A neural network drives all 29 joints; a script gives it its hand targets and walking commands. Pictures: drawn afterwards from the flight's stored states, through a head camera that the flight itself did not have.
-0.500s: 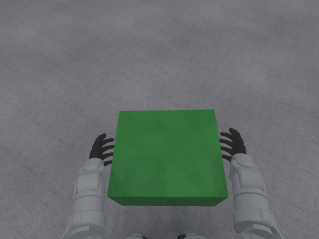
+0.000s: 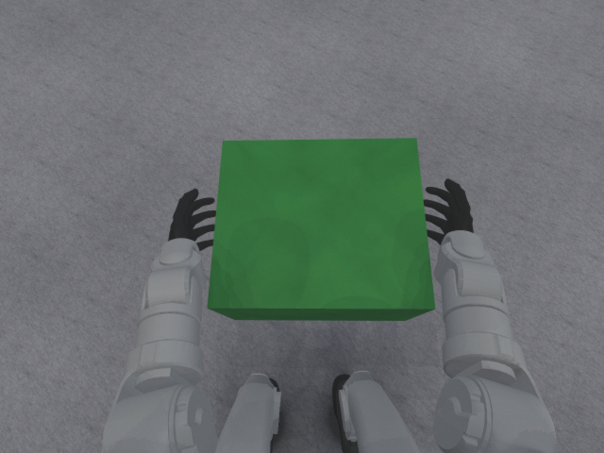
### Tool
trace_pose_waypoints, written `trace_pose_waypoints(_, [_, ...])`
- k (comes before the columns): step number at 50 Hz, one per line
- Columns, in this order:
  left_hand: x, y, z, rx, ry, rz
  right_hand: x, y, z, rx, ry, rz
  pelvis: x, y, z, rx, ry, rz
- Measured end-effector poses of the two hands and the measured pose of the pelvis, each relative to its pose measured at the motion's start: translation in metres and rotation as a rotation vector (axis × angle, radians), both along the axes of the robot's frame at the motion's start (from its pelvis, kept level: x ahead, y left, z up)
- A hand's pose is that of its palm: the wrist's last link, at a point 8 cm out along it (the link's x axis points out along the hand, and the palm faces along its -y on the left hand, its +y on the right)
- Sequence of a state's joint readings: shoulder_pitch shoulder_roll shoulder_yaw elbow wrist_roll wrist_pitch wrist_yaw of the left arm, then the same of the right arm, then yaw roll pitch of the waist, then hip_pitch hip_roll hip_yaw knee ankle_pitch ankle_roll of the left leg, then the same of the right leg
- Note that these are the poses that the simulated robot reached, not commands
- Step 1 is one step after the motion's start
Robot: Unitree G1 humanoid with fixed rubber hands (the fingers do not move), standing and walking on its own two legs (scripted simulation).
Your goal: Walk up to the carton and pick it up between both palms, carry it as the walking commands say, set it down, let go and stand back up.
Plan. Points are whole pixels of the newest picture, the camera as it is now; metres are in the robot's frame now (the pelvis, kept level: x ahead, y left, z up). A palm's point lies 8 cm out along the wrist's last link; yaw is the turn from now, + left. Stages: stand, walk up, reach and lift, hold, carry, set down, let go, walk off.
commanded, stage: set down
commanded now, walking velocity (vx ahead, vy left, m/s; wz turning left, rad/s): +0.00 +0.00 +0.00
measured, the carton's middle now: (318, 235) +0.42 -0.01 -0.14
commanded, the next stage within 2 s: none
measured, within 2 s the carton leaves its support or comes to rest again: neither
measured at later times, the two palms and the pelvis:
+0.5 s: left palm (205, 241) +0.42 +0.18 -0.15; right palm (431, 237) +0.42 -0.20 -0.14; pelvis -0.01 +0.00 -0.07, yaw +0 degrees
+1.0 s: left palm (216, 241) +0.45 +0.18 -0.24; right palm (413, 241) +0.44 -0.19 -0.22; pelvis -0.03 +0.00 -0.14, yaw -1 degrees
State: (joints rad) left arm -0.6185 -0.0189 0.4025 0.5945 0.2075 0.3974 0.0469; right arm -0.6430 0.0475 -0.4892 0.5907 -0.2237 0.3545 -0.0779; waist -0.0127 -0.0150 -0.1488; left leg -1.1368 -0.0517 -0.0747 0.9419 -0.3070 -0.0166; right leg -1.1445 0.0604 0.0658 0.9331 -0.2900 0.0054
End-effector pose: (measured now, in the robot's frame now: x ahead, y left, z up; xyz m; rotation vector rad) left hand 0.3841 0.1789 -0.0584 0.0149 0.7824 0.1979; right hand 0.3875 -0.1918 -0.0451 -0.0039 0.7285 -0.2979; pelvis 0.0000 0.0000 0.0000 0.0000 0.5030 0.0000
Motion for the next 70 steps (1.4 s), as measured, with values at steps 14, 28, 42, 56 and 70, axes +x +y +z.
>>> trace_pose_waypoints(14, [0.019,-0.005,-0.056,0.000,-0.004,-0.012,0.014,-0.005,-0.057,0.010,-0.005,-0.025,-0.009,-0.004,-0.039,0.009,0.156,-0.018])
trace_pose_waypoints(28, [0.042,-0.005,-0.098,0.003,-0.024,-0.016,0.035,-0.005,-0.099,0.019,-0.025,-0.037,-0.012,-0.004,-0.076,0.002,0.258,-0.010])
trace_pose_waypoints(42, [0.058,-0.003,-0.148,0.009,-0.019,-0.024,0.048,-0.003,-0.151,0.022,-0.021,-0.043,-0.019,0.001,-0.115,0.002,0.317,-0.012])
trace_pose_waypoints(56, [0.073,-0.005,-0.196,0.025,-0.019,-0.053,0.059,-0.005,-0.197,0.011,-0.019,-0.050,-0.032,0.003,-0.158,-0.007,0.341,-0.002])
trace_pose_waypoints(70, [0.087,-0.007,-0.242,0.039,-0.018,-0.078,0.070,-0.006,-0.243,0.002,-0.018,-0.053,-0.043,0.002,-0.197,-0.007,0.344,-0.004])
